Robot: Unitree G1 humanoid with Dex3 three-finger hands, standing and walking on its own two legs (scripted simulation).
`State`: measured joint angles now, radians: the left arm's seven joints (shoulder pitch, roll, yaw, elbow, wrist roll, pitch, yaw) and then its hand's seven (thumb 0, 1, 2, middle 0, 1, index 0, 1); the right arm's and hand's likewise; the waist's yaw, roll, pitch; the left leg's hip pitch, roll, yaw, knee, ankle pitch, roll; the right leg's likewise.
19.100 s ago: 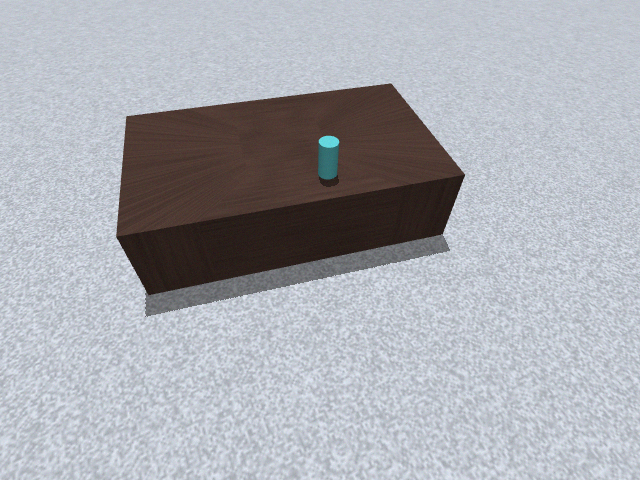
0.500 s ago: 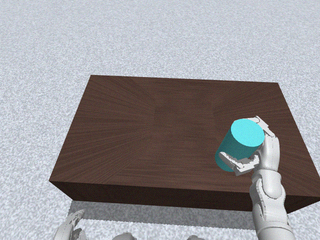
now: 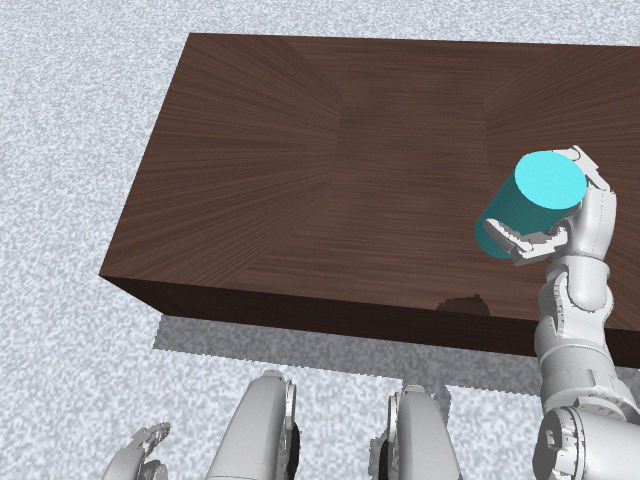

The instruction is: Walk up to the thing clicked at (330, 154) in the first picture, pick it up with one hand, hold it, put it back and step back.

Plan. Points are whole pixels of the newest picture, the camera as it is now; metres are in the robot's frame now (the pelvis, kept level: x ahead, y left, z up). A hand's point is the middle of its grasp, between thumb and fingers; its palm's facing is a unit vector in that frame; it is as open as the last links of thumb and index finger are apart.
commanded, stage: crouch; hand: right
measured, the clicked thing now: (522, 210) +0.44 -0.20 +0.01
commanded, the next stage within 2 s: lower in 0.88 s
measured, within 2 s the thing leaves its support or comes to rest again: neither
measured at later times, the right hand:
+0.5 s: hand (504, 208) +0.49 -0.21 -0.06, palm faces +0.18 +0.98 +0.00, open 10.3 cm
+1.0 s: hand (498, 206) +0.51 -0.22 -0.10, palm faces +0.17 +0.98 +0.00, open 10.3 cm
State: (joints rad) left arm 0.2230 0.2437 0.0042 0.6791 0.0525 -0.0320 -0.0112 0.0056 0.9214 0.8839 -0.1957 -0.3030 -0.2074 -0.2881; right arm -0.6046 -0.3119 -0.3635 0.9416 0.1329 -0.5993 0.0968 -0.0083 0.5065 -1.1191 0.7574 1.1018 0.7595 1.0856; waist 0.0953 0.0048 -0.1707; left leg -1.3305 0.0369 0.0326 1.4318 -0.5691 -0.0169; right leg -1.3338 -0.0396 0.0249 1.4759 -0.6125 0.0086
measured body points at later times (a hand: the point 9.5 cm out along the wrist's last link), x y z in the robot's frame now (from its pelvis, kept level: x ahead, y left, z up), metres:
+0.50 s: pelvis -0.03 +0.00 -0.09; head +0.16 -0.02 +0.32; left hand +0.03 +0.28 -0.20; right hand +0.47 -0.26 -0.06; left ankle +0.05 +0.13 -0.58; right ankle +0.03 -0.12 -0.58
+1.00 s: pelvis -0.04 +0.00 -0.13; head +0.18 -0.03 +0.27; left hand +0.02 +0.27 -0.25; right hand +0.50 -0.27 -0.10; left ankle +0.05 +0.13 -0.58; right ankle +0.03 -0.12 -0.58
